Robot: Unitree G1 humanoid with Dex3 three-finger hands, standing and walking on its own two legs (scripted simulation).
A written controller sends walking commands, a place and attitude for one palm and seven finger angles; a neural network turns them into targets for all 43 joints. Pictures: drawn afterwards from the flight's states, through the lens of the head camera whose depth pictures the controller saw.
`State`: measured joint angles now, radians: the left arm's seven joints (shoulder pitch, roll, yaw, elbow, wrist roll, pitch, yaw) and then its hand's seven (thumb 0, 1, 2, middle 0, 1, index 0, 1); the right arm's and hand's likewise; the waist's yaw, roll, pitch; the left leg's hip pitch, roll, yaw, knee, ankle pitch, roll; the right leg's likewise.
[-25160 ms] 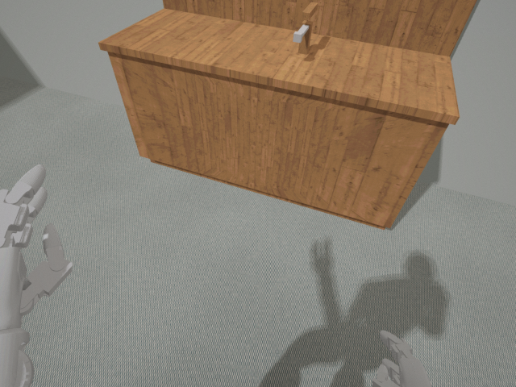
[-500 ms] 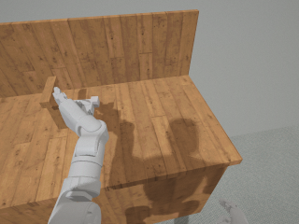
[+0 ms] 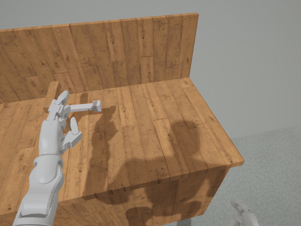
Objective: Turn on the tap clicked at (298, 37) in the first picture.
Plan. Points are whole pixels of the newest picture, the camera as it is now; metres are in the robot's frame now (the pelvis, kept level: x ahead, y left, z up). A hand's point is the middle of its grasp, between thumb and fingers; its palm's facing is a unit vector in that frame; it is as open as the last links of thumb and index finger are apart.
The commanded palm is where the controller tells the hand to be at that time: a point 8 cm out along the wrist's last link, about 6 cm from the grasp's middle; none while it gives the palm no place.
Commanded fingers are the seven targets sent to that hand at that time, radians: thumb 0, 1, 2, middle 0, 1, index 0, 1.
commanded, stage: draw the hand back beside the body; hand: left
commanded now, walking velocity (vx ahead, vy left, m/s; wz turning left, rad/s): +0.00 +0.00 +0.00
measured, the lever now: (97, 106) +0.47 +0.25 +0.05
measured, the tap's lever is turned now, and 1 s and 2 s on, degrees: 84 84 84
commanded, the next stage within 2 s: step back with the hand held close in 1.00 s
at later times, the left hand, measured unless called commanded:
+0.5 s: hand (57, 151) +0.22 +0.23 +0.15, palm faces +0.35 -0.89 -0.27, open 7.5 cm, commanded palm +0.18 +0.28 +0.16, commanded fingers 0.00 0.90 0.90 -0.20 -0.30 -0.20 -0.30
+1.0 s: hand (42, 160) +0.19 +0.25 +0.16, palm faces +0.41 -0.85 -0.31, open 7.4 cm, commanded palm +0.15 +0.29 +0.17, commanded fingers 0.00 0.90 0.90 -0.20 -0.30 -0.20 -0.30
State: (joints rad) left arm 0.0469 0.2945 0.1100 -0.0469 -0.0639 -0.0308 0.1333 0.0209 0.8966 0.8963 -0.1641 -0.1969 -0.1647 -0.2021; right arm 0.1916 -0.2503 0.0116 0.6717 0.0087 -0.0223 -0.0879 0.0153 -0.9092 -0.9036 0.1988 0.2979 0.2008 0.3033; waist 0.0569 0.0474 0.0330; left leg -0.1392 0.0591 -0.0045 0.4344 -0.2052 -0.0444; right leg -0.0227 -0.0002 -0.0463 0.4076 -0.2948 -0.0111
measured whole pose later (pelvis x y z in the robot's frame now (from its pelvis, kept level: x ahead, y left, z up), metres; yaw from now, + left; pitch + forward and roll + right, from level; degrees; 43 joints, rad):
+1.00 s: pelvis +0.00 +0.01 +0.00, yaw +1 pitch -6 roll -1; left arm 0.40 0.32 0.23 -0.39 -0.07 -0.08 0.10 0.02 0.89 0.90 -0.20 -0.30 -0.20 -0.31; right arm 0.15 -0.22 0.03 0.65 -0.01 -0.07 -0.08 0.02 -0.91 -0.90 0.20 0.30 0.20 0.30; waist 0.08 0.06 0.02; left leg -0.15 0.05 -0.02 0.46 -0.21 -0.04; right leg -0.01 0.00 -0.07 0.40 -0.29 0.00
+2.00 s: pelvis -0.08 +0.03 -0.02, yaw +0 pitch +1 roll -3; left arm 0.49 0.38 0.33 -0.58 -0.06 -0.17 0.15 0.02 0.89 0.90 -0.21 -0.30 -0.21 -0.31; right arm 0.18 -0.22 0.03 0.59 0.00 -0.07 -0.10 0.02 -0.91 -0.90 0.20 0.30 0.21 0.30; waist 0.01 0.03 0.02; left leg -0.50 0.04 -0.04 0.65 -0.17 0.00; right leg -0.37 -0.01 -0.06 0.61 -0.25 0.03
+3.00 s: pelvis -0.25 +0.03 -0.01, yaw +2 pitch -1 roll +0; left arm 0.50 0.41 0.38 -0.60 -0.06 -0.17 0.15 0.02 0.89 0.90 -0.21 -0.30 -0.21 -0.31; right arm 0.18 -0.18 0.00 0.59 0.01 -0.13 -0.06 0.01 -0.91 -0.90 0.20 0.30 0.20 0.30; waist -0.02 -0.09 0.04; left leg -0.32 0.01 0.04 0.58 -0.25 0.01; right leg -0.50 0.03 0.03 0.91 -0.40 0.01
